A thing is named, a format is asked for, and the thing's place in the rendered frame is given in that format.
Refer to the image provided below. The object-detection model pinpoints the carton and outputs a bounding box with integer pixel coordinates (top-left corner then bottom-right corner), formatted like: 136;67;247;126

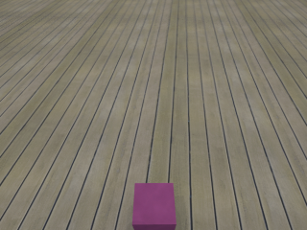
132;183;177;230

